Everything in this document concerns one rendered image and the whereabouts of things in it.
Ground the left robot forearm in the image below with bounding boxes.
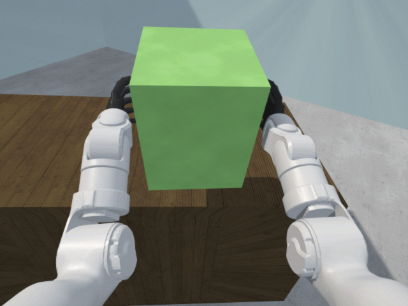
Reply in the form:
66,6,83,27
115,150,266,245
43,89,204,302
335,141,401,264
56,108,133,269

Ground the carton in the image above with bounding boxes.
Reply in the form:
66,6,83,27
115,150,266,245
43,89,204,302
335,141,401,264
129,27,271,190

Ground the robot right upper arm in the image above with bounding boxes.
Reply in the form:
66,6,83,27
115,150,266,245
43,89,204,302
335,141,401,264
286,216,408,306

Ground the robot left hand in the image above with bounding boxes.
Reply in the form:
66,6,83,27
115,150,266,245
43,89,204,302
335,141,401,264
106,76,136,123

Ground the pedestal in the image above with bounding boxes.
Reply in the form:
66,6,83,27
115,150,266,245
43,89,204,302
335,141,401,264
0,94,348,306

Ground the robot right hand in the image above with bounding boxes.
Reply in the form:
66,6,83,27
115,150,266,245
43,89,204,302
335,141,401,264
260,79,284,130

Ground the robot left upper arm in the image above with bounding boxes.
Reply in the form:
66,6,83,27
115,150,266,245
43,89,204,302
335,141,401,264
2,222,137,306

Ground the right robot forearm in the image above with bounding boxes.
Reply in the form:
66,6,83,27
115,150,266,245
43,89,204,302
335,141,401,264
261,113,368,263

